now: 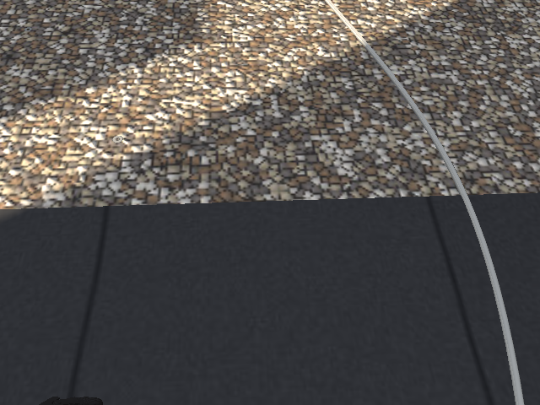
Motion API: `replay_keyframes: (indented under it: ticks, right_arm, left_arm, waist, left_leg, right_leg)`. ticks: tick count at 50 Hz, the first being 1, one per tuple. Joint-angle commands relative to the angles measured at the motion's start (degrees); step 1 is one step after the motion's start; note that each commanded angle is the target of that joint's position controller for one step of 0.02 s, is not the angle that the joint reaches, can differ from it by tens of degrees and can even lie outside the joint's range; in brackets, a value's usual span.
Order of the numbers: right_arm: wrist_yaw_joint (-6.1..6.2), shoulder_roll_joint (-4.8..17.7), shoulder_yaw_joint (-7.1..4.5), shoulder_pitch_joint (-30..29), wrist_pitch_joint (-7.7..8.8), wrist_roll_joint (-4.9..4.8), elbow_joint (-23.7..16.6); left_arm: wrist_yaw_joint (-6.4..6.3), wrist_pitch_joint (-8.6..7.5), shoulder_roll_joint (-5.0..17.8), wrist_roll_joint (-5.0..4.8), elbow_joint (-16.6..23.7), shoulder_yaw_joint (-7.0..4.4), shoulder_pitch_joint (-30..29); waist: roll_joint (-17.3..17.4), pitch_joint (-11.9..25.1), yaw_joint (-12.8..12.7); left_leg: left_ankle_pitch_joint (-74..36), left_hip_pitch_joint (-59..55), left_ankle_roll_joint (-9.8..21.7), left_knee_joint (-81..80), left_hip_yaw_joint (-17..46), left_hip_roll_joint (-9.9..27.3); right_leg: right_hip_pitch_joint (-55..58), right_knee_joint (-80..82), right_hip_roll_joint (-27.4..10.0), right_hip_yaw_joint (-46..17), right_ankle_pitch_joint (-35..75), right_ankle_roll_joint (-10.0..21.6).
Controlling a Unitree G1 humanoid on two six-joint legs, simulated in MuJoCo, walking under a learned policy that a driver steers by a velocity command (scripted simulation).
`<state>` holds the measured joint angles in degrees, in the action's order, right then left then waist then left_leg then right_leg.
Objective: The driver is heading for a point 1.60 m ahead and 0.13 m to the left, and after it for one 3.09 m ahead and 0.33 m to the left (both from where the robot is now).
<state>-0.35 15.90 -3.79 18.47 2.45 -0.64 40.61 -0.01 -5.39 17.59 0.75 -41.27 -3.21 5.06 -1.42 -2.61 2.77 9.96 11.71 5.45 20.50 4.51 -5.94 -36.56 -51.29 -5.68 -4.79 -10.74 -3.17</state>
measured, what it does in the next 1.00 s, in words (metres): walks ahead, turning left: right foot, then left foot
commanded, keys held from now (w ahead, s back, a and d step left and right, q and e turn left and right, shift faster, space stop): w+q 0.02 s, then q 0.44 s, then no key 0.54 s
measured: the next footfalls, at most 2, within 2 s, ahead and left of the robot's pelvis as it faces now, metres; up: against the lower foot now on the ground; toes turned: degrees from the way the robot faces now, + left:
right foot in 0.20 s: +0.31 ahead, -0.14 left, +0.00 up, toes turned +11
left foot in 0.62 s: +0.20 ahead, +0.10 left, +0.00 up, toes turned +22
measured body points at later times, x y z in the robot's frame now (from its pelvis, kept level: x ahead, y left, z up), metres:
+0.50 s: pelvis +0.17 -0.05 -0.01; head +0.22 -0.04 +0.44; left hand +0.23 +0.25 -0.12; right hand +0.40 -0.28 -0.10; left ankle +0.16 +0.09 -0.70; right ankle +0.27 -0.15 -0.75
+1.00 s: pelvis +0.19 -0.01 -0.01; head +0.20 -0.01 +0.44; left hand +0.18 +0.28 -0.13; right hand +0.44 -0.17 -0.11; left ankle +0.17 +0.09 -0.75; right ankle +0.24 -0.15 -0.75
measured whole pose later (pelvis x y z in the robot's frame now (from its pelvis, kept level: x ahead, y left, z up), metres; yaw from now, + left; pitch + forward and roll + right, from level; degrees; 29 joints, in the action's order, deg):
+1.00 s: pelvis +0.19 -0.01 -0.01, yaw +23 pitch -1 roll +0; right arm 0.1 12.9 -1.1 6.9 -0.5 1.0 42.0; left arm -0.2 1.3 15.7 0.4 -50.9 -2.2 9.1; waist -0.2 -1.6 -0.7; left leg 13.8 14.5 1.3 28.8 0.5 -2.1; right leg -12.1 -28.6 -2.5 0.0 -16.0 -1.6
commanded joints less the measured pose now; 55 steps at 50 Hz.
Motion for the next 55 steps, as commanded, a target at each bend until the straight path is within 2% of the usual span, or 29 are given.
replay_keyframes:
  ticks: [1, 6, 9, 10, 11, 12, 13, 14, 15, 17, 19, 23, 28, 30, 31, 32, 33, 34, 35, 37, 40, 43, 46, 47, 48, 49, 50, 51, 55]
  right_arm:
    - [1.15, 10.33, -2.88, -1.73, 0.72, -0.38, -4.10]
    - [2.02, 10.29, -3.23, 1.68, -1.13, -0.67, -2.36]
    - [2.58, 8.61, -2.94, -2.39, -1.82, -0.63, -4.31]
    - [2.49, 5.77, -2.04, -2.24, -1.65, -0.11, -5.55]
    - [2.38, 1.66, -0.86, 6.91, -1.64, 0.81, -5.43]
    - [2.03, 5.98, -1.08, 13.62, -1.57, -0.50, -5.26]
    - [2.22, 10.35, -2.39, 9.72, -2.33, -1.18, -4.20]
    - [2.53, 11.90, -2.95, 3.51, -3.36, -1.04, -5.24]
    - [2.85, 11.86, -3.23, 0.82, -4.51, -0.74, -5.59]
    - [2.90, 8.83, -2.79, 0.61, -5.85, -0.79, -6.50]
    - [2.94, 6.35, -2.19, 0.58, -5.92, -0.59, -6.89]
    - [2.08, 5.86, -1.58, -3.11, -5.76, -0.06, -8.54]
    - [0.79, 6.30, -1.42, -5.06, -5.94, 0.34, -9.04]
    - [0.42, 6.23, -1.57, -2.57, -5.65, 0.68, -7.60]
    - [0.57, 7.63, -1.90, -2.19, -5.54, 1.00, -7.53]
    - [1.36, 12.10, -2.55, -2.31, -5.49, 1.46, -8.51]
    - [1.34, 13.58, -2.38, -5.36, -4.95, 2.70, -9.79]
    - [1.06, 11.25, -1.91, -5.91, -3.88, 3.07, -9.45]
    - [0.93, 9.56, -1.25, -7.70, -2.95, 2.89, -8.55]
    - [0.98, 8.20, -0.81, -11.31, -2.10, 1.74, -7.96]
    - [1.15, 5.78, 0.07, -12.75, -2.05, 1.73, -6.76]
    - [1.02, 6.37, -0.20, -11.34, -2.60, 1.63, -4.93]
    - [0.89, 5.19, 0.35, -12.39, -2.91, 0.80, -3.07]
    - [0.80, 4.62, 0.54, -10.65, -2.58, 0.76, -2.05]
    - [0.56, 4.14, 0.73, -9.01, -2.11, 1.69, -1.55]
    - [0.42, 3.91, 0.52, -7.38, -1.89, 1.98, -1.23]
    - [0.61, 5.32, 0.44, -10.78, -2.02, 2.26, -0.63]
    - [0.90, 5.47, 0.13, -12.48, -2.27, 1.89, -0.65]
    - [1.72, 4.17, 0.06, -11.85, -3.22, 1.68, 1.37]
  left_arm:
    - [0.26, -0.32, 2.27, -0.11, 3.68, -0.19, -3.46]
    - [1.15, -1.02, 4.73, -0.41, 5.18, -1.11, -6.68]
    - [1.02, -1.54, 6.36, 0.02, 3.64, -2.21, -0.19]
    - [0.60, -1.72, 8.66, 1.03, 3.47, -2.75, 3.97]
    - [0.11, -1.12, 11.52, 2.09, 3.75, -3.02, 6.86]
    - [0.53, 0.22, 11.40, 0.41, 2.39, -3.40, 9.46]
    - [0.34, 0.97, 7.35, 0.01, 4.19, -2.43, 6.54]
    - [-0.05, 1.85, 4.86, 0.18, 4.86, -1.57, 3.73]
    - [-0.26, 2.61, 3.59, 0.31, 5.03, -0.92, 0.99]
    - [-0.66, 3.26, 4.71, 0.82, 4.11, -1.19, -1.48]
    - [-0.90, 3.22, 5.44, 1.01, 3.18, -1.65, -1.47]
    - [-1.28, 3.90, 7.34, 0.11, 2.31, -2.47, -2.22]
    - [-0.38, 5.00, 9.02, -1.31, 0.31, -2.66, -1.60]
    - [-0.20, 5.39, 8.28, -2.32, -0.85, -2.19, -1.79]
    - [0.03, 5.40, 6.11, -2.25, -2.35, -1.47, 0.99]
    - [0.62, 5.18, 1.58, 0.07, -1.88, 0.07, 2.77]
    - [0.08, 5.20, 2.77, 0.42, -0.36, -0.24, 0.60]
    - [-0.44, 5.59, 6.72, -0.20, -0.60, -1.44, -1.46]
    - [-0.52, 5.94, 7.05, -0.90, -1.33, -1.90, -0.30]
    - [-1.10, 6.62, 6.73, -0.46, -3.64, -2.26, 2.21]
    - [-0.87, 6.50, 4.01, -0.89, -4.75, -1.42, 3.46]
    - [-0.67, 6.42, 3.12, -1.05, -4.45, -0.55, 1.11]
    - [-0.33, 6.19, 2.93, -0.76, -6.00, -0.15, 4.05]
    - [-0.28, 6.03, 4.17, 0.11, -6.37, -0.14, 4.64]
    - [-0.51, 6.01, 7.54, 0.54, -6.34, -0.64, 5.04]
    - [-0.47, 6.04, 9.33, -0.33, -7.52, -1.26, 3.28]
    - [-0.13, 5.79, 6.01, -0.52, -7.16, -0.66, 2.17]
    - [-0.14, 5.46, 4.66, -0.02, -7.70, -0.19, 2.06]
    - [-0.64, 4.29, 3.91, -0.10, -9.90, 0.41, 2.93]
  waist:
    - [5.38, 2.59, -0.42]
    - [7.55, 3.93, 0.31]
    - [8.75, 6.45, -4.14]
    - [5.23, 11.94, -5.59]
    - [-9.04, 19.48, -2.12]
    - [-17.37, 25.84, -1.27]
    - [-9.55, 20.72, -2.87]
    - [-5.66, 15.24, -3.90]
    - [-3.66, 11.24, -3.47]
    - [-6.48, 6.57, -1.53]
    - [-7.31, 6.76, -1.56]
    - [-5.85, 9.82, -2.50]
    - [-6.04, 8.28, -2.71]
    - [-5.29, 7.95, -0.80]
    - [-2.76, 7.56, -0.89]
    - [11.14, 9.10, -3.41]
    - [17.50, 7.25, -2.55]
    - [12.95, 6.53, -0.70]
    - [12.04, 6.01, -2.12]
    - [10.36, 5.85, -3.39]
    - [9.19, 7.48, -4.38]
    - [9.33, 7.78, -2.15]
    - [8.30, 7.21, -4.33]
    - [6.47, 7.37, -4.11]
    - [1.53, 7.40, -2.17]
    - [-4.98, 6.36, 0.36]
    - [-3.51, 4.81, -2.27]
    - [-2.93, 4.07, -2.62]
    - [-1.50, 3.08, -2.95]
  left_leg:
    - [-8.75, 3.74, 8.35, -7.25, 9.52, 11.05]
    - [-15.11, -0.14, 4.50, 1.88, 13.97, 11.30]
    - [-15.59, -1.68, 1.11, 11.83, 16.89, 9.32]
    - [-9.56, 1.80, -1.35, 22.02, 14.30, 5.78]
    - [26.36, 15.09, -5.22, 38.76, 8.38, -0.93]
    - [33.09, 23.80, -6.98, 51.17, 5.99, 0.29]
    - [27.31, 26.85, -8.73, 56.23, 6.35, 3.36]
    - [22.93, 27.97, -9.61, 56.52, 3.64, 4.82]
    - [20.59, 26.72, -10.25, 55.14, 2.56, 6.37]
    - [17.57, 20.89, -10.27, 49.49, 0.04, 8.10]
    - [16.26, 18.54, -10.24, 44.17, -2.02, 8.07]
    - [10.50, 14.70, -9.34, 33.94, -2.72, 10.20]
    - [8.64, 7.01, -6.68, 20.34, -5.02, 8.18]
    - [1.92, -0.39, -4.33, 8.42, -6.67, 6.25]
    - [-3.30, -5.58, -2.57, 2.69, -3.73, 7.43]
    - [-17.37, -11.60, 1.16, -1.19, 12.13, 19.94]
    - [-17.12, -5.25, 10.93, -2.81, 20.55, 28.04]
    - [-14.80, -2.21, 12.34, -3.31, 18.18, 25.97]
    - [-14.08, -1.62, 10.09, -2.92, 13.79, 22.87]
    - [-16.95, -1.95, 6.86, -1.81, 9.22, 19.73]
    - [-24.10, -2.09, 6.24, 0.31, 4.85, 16.97]
    - [-22.84, -4.09, 7.32, 1.37, 6.79, 17.73]
    - [-16.00, -2.06, 5.21, 2.26, 7.41, 16.41]
    - [-10.59, -0.09, 2.58, 2.05, 7.17, 14.84]
    - [-4.30, 2.24, -0.03, 3.79, 4.88, 11.75]
    - [-0.09, 0.96, -2.18, 2.26, 1.18, 8.31]
    - [0.92, -1.65, -3.54, 3.58, 0.13, 7.43]
    - [0.60, -2.25, -3.55, 4.27, -0.11, 7.47]
    - [-2.76, -2.28, -3.09, 3.74, 0.26, 7.88]
  right_leg:
    - [5.42, 12.06, 2.96, 1.87, 11.55, -1.28]
    - [11.29, 22.12, 7.27, 0.64, 14.34, 0.13]
    - [19.25, 27.46, 6.38, 0.86, 15.42, 3.11]
    - [29.96, 26.71, 0.04, -3.19, 25.43, 6.00]
    - [47.67, 22.65, -15.19, -18.12, 46.68, 13.76]
    - [53.32, 24.95, -23.03, -33.83, 35.07, 20.88]
    - [48.24, 27.74, -19.20, -29.60, 23.41, 19.17]
    - [42.18, 28.89, -15.78, -21.06, 17.98, 16.58]
    - [35.57, 30.25, -12.67, -15.10, 16.24, 15.46]
    - [24.72, 33.98, -8.68, -7.29, 13.47, 14.70]
    - [23.82, 35.44, -8.40, -3.23, 16.72, 15.93]
    - [26.12, 35.96, -11.66, 0.27, 18.93, 17.56]
    - [25.43, 34.53, -11.70, 2.05, 12.00, 16.27]
    - [23.32, 30.31, -9.96, 3.62, 8.06, 13.09]
    - [19.83, 26.74, -7.72, 5.67, 3.22, 9.09]
    - [12.47, 13.47, -1.82, 11.94, -10.21, 3.09]
    - [6.32, 5.66, 3.44, 9.52, -24.46, 0.10]
    - [6.76, -2.14, 2.39, 5.31, -24.17, -0.40]
    - [6.82, -4.78, 2.12, 3.96, -21.29, -0.31]
    - [7.46, -5.53, 1.72, 3.18, -16.18, -1.05]
    - [12.93, 0.39, 1.99, 3.81, -12.43, -2.06]
    - [16.65, 10.42, 2.54, 4.64, -12.28, -1.97]
    - [24.84, 27.41, 3.26, 5.50, 0.55, -0.31]
    - [29.26, 30.33, 1.92, 3.37, 8.38, 0.87]
    - [32.04, 28.97, -1.99, -0.21, 17.35, 2.64]
    - [27.50, 26.89, -1.81, 0.85, 9.29, 5.30]
    - [23.38, 28.55, -0.66, 0.83, 1.94, 5.66]
    - [21.97, 29.57, -0.33, 0.87, -0.71, 4.86]
    - [22.49, 29.60, 0.92, 2.07, -0.05, 3.07]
